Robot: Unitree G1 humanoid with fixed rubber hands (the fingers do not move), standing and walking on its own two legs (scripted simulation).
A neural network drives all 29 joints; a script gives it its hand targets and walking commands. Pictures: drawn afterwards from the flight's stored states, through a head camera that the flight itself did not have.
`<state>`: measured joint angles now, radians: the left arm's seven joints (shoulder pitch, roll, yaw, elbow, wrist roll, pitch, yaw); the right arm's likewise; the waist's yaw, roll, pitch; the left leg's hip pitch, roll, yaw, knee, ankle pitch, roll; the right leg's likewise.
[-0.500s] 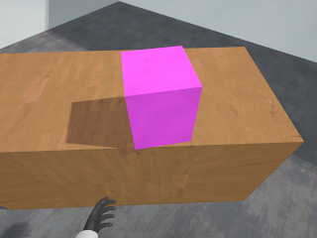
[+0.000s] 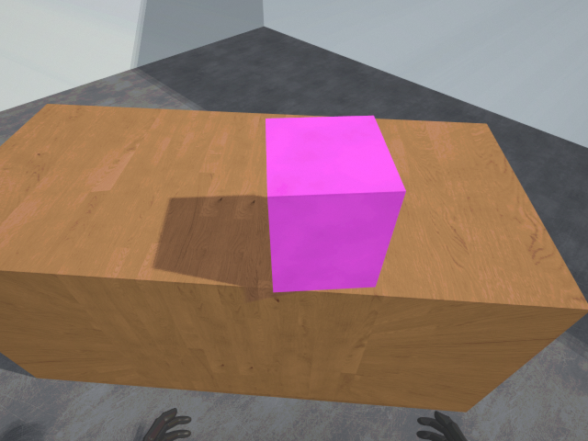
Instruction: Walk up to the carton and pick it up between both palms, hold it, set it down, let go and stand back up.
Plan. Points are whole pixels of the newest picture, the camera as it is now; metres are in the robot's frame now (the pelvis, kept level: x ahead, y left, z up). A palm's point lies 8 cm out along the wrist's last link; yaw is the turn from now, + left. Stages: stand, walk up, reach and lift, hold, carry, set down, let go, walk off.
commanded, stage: walk up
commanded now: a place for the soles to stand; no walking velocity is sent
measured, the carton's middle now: (322, 205) +0.54 -0.01 +0.01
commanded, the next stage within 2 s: none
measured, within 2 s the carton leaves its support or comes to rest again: neither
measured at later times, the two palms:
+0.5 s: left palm (230, 435) +0.18 +0.12 -0.10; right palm out of the picture +0.13 -0.34 -0.11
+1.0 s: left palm out of the picture +0.12 +0.12 -0.11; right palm (491, 377) +0.27 -0.27 -0.08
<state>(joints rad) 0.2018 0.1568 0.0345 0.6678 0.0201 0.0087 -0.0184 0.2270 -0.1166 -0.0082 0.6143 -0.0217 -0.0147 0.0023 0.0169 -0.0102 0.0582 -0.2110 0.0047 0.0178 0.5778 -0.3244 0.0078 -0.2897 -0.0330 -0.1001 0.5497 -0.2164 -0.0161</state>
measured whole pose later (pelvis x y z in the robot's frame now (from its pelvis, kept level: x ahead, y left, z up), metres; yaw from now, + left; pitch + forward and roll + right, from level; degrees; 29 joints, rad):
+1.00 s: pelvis +0.07 -0.11 +0.00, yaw +11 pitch -1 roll -1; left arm 0.28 0.16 0.01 0.66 0.01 -0.01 0.00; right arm 0.17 -0.12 0.00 0.61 -0.03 0.00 0.00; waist 0.04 -0.01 0.06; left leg -0.31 -0.02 0.02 0.57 -0.24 0.05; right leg -0.21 -0.02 -0.22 0.53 -0.31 -0.05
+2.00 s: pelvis +0.07 -0.06 +0.00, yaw +13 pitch +0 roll +0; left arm 0.31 0.14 0.02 0.72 0.02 -0.01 0.03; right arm 0.24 -0.17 0.00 0.58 -0.03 0.03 0.01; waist 0.01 0.02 0.06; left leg -0.29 -0.12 0.03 0.48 -0.20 0.11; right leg -0.23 0.00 0.00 0.53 -0.30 0.01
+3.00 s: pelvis +0.14 -0.03 -0.01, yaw +2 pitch -1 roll +0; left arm 0.24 0.13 0.02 0.67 0.03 0.01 0.05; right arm 0.38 -0.17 0.00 0.65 -0.03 -0.02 -0.01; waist -0.04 0.00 0.08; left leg -0.16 -0.09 0.20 0.54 -0.38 0.15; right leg -0.50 -0.02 0.02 1.00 -0.44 0.02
